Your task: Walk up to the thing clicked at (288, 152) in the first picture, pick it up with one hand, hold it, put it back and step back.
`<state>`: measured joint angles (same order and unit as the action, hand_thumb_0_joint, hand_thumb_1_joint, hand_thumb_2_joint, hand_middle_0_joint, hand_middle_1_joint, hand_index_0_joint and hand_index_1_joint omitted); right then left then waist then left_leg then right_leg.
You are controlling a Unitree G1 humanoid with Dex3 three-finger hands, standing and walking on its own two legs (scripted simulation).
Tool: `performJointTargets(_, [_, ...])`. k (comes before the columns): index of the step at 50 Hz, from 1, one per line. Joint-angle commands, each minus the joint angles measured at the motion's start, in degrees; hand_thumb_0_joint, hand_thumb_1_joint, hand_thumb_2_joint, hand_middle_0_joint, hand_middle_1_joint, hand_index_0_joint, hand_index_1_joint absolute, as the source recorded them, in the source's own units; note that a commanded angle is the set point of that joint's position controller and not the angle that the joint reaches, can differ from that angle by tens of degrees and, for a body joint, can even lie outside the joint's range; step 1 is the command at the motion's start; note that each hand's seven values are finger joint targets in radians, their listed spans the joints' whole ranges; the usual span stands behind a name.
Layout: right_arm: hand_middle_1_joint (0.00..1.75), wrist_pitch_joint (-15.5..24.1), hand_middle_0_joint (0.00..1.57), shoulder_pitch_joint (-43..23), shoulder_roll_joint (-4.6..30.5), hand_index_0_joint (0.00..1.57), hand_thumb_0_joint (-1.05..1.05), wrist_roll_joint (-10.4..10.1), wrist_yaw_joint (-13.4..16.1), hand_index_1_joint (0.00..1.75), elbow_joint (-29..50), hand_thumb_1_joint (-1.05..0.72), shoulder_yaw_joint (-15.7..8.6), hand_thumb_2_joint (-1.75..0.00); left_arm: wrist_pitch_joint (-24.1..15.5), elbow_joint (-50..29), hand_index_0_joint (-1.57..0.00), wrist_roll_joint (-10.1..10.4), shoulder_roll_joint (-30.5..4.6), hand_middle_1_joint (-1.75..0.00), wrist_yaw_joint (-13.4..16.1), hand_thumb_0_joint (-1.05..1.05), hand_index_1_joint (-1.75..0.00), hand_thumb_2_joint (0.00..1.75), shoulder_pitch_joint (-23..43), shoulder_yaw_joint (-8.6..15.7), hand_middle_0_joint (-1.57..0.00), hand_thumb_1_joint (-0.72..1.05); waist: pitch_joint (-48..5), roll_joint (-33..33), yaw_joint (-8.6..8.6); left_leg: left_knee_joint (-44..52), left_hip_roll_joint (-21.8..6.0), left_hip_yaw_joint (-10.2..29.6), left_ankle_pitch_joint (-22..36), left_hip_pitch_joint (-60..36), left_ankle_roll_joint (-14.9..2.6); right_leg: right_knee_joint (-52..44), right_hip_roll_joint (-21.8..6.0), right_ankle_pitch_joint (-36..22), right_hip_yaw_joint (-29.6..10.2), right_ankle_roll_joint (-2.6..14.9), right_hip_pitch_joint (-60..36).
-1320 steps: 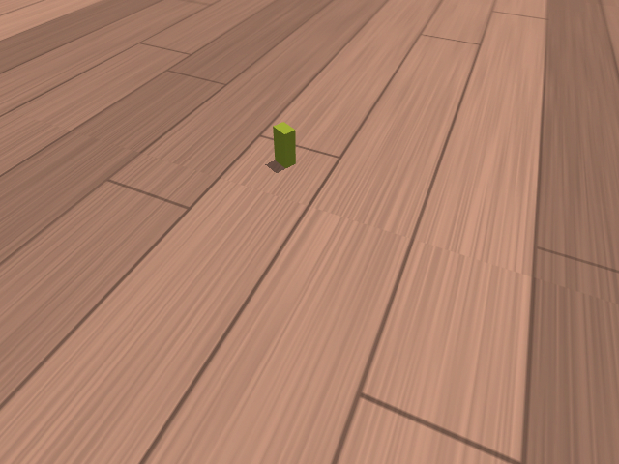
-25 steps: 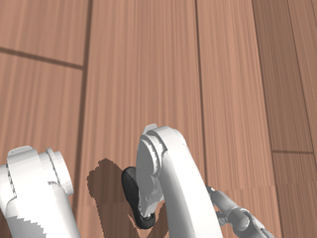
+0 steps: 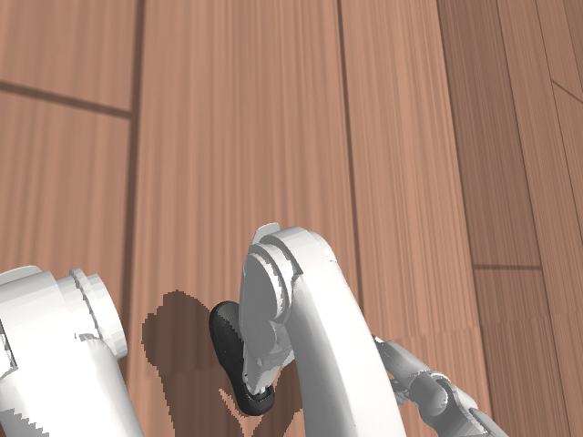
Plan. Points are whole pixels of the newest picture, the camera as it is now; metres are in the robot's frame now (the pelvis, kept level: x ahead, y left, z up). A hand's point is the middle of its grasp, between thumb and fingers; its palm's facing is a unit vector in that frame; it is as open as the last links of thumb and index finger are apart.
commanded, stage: open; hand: left
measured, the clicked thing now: out of the picture +0.45 +0.33 -0.17
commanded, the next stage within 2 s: withdraw in 0.30 s
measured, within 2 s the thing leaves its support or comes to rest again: rests again in 0.06 s
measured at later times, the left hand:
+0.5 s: hand out of the picture +0.44 +0.35 -0.15, palm faces +0.52 -0.85 +0.01, open 16.5 cm
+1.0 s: hand out of the picture +0.39 +0.42 -0.07, palm faces +0.44 -0.88 -0.18, open 17.3 cm
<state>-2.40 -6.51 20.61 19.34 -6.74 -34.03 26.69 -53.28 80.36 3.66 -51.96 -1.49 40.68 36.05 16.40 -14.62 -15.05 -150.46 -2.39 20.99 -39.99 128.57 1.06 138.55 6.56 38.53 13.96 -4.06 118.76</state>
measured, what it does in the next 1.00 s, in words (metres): stands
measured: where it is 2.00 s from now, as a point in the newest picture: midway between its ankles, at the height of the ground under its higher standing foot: (177, 413)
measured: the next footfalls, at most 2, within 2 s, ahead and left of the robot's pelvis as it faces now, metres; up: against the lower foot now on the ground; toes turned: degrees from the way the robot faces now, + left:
none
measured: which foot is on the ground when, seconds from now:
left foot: down 0.00-1.00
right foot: down 0.00-1.00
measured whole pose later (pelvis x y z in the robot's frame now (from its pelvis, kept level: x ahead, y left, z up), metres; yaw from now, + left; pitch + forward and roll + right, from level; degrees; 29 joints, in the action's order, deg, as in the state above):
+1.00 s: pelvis +0.00 +0.00 +0.02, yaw +3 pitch +22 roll -13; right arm -6.5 -0.3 18.5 8.4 -4.5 -33.0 16.1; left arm -31.3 69.3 1.2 -51.8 -11.5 39.2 34.7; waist 5.3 -7.2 -9.5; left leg -143.7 -3.6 15.0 -38.1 129.9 -0.2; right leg 135.1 5.1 38.1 10.0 -2.8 121.3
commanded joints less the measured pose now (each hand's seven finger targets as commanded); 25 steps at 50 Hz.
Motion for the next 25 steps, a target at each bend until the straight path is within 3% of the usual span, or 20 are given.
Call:
performJointTargets(1, [0.30, -0.5, 0.20, 4.0, 20.3, 0.20, 0.00, -0.3, 1.2, 0.30, 0.9, -0.90, -6.2, -0.89, -7.3, -13.5, -0.86, 2.3, -14.9, -0.82, -0.1, 0.00, -0.78, 0.55, 16.6, 1.6, -0.81, -0.21, -37.9, 35.0, -4.86, 16.8, -3.6, -5.5, 10.0, -26.4, 0.40, -10.6, 1.0, -14.2, 4.8, 4.32, -16.9])
performJointTargets(7, [0.30, -1.0, 0.20, 3.3, 20.5, 0.20, 0.00, -0.6, 1.5, 0.30, 0.9, -0.90, -6.2, -0.89, -6.3, -8.6, -0.55, 1.1, -14.4, -0.50, -0.6, 0.00, -0.46, 0.30, 15.8, -0.3, -0.51, -0.42, -33.3, 34.1, -5.51, 17.7, -3.8, -5.4, 6.7, -23.9, 0.27, -10.6, 1.0, -11.4, 5.2, 4.56, -13.9])
performJointTargets(10, [0.30, -1.3, 0.20, 3.0, 20.6, 0.20, 0.00, -0.8, 1.5, 0.30, 2.0, -0.89, -6.0, -0.89, -5.6, -6.8, -0.43, 1.9, -12.0, -0.36, -1.1, 0.00, -0.32, 0.18, 15.3, -1.5, -0.39, -0.47, -32.1, 31.8, -5.93, 17.9, -3.6, -5.2, 4.5, -22.1, -0.06, -11.4, 1.1, -9.9, 5.7, 4.42, -13.6])
performJointTargets(11, [0.30, -1.3, 0.20, 3.2, 20.5, 0.20, 0.00, -0.8, 1.4, 0.30, 2.2, -0.89, -6.1, -0.89, -5.4, -6.5, -0.40, 2.2, -11.9, -0.34, -1.2, 0.00, -0.31, 0.17, 13.2, -0.6, -0.36, -0.48, -33.0, 30.8, -5.04, 17.9, -3.6, -5.3, 5.2, -22.7, -0.08, -11.6, 1.2, -10.5, 5.6, 4.34, -14.4])
performJointTargets(12, [0.30, -1.4, 0.20, 3.2, 20.5, 0.20, 0.00, -0.8, 1.4, 0.30, 2.0, -0.89, -6.0, -0.89, -5.5, -6.7, -0.39, 2.3, -11.5, -0.32, -1.4, 0.00, -0.28, 0.15, 14.1, -1.5, -0.35, -0.48, -32.9, 31.1, -5.22, 17.7, -3.6, -5.2, 5.4, -22.8, -0.09, -11.4, 1.2, -10.5, 5.7, 4.30, -14.5])
performJointTargets(18, [0.30, -1.4, 0.20, 2.8, 20.1, 0.20, 0.00, -0.8, 1.4, 0.30, 2.7, -0.89, -5.7, -0.89, -6.0, -7.2, -0.25, 2.9, -12.4, -0.18, -1.5, 0.00, -0.15, 0.04, 14.3, -0.5, -0.21, -0.55, -34.7, 30.5, -4.93, 17.0, -3.7, -5.3, 6.5, -22.9, -0.29, -11.4, 1.5, -11.5, 5.4, 4.18, -16.0])
performJointTargets(22, [0.30, -1.5, 0.20, 2.7, 20.1, 0.20, 0.00, -0.6, 1.5, 0.30, 2.5, -0.88, -5.5, -0.89, -6.3, -7.7, -0.14, 2.0, -13.5, -0.13, -1.2, 0.00, -0.09, 0.04, 14.6, -0.5, -0.10, -0.54, -34.3, 32.2, -5.01, 17.3, -3.9, -5.2, 7.4, -23.9, -0.05, -10.8, 1.5, -12.2, 5.5, 4.38, -15.7])
performJointTargets(25, [0.30, -1.8, 0.20, 2.2, 20.3, 0.20, 0.00, -0.7, 1.7, 0.30, 2.5, -0.88, -5.8, -0.89, -6.5, -11.0, -0.11, 1.3, -16.8, -0.10, -1.6, 0.00, -0.06, 0.03, 15.6, 0.9, -0.07, -0.53, -33.8, 34.6, -3.80, 18.2, -4.1, -5.2, 7.1, -24.6, 0.27, -10.3, 1.3, -11.4, 5.3, 4.69, -14.2])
